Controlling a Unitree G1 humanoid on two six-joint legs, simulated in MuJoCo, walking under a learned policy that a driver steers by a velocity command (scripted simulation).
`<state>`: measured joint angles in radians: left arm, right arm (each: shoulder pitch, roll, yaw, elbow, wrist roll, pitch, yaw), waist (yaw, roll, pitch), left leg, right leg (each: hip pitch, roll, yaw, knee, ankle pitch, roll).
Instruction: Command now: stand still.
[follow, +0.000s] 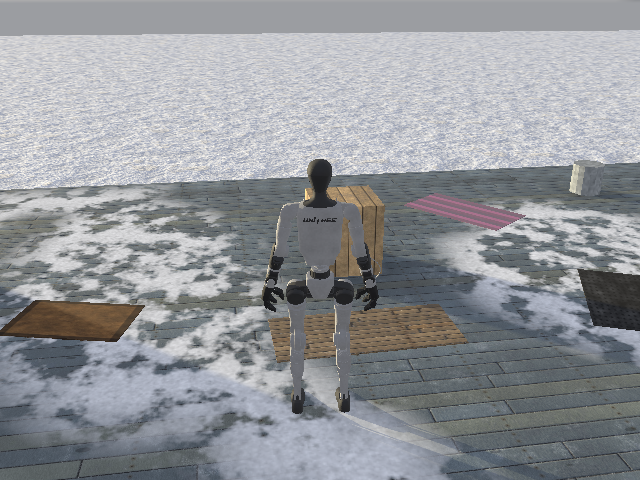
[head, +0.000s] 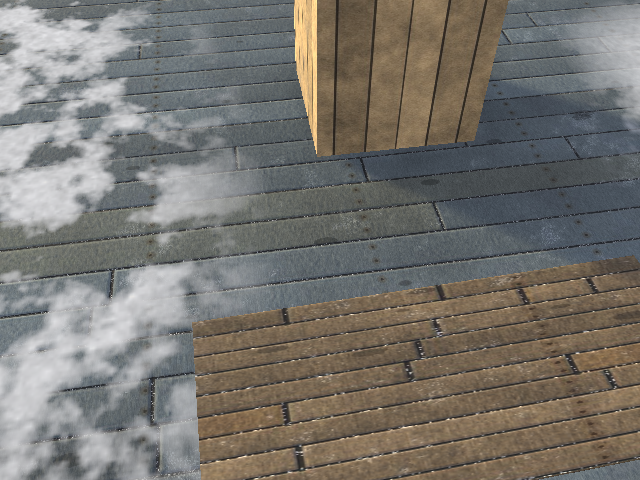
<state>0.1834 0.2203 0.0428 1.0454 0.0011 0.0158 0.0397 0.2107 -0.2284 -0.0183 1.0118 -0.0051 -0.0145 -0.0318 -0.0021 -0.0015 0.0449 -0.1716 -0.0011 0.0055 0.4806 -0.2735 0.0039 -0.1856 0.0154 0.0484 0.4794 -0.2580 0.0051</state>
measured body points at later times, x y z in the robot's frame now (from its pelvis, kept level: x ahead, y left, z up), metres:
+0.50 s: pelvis +0.05 -0.03 -0.01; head +0.06 -0.04 +0.44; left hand +0.05 +0.23 -0.15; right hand +0.07 -0.29 -0.16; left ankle -0.01 +0.11 -0.71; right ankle +0.02 -0.12 -0.74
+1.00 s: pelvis +0.31 +0.03 -0.01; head +0.34 +0.04 +0.44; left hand +0.29 +0.29 -0.16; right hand +0.46 -0.22 -0.13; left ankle +0.39 +0.12 -0.74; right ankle +0.15 -0.11 -0.63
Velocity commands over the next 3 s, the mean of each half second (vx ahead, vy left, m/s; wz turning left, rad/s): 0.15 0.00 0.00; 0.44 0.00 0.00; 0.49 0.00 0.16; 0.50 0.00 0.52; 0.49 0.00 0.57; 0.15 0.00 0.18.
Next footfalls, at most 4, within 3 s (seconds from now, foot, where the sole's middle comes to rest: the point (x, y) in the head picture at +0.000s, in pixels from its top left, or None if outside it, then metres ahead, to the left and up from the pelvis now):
0.88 left None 0.43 0.12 -0.78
1.42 right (384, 384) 0.73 -0.12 -0.78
1.94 left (247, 309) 0.94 0.21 -0.78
2.44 right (272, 214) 1.28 0.17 -0.78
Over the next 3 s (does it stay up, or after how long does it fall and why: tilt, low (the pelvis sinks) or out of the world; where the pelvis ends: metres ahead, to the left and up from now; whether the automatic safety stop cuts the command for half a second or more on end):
stays up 1.19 0.27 0.00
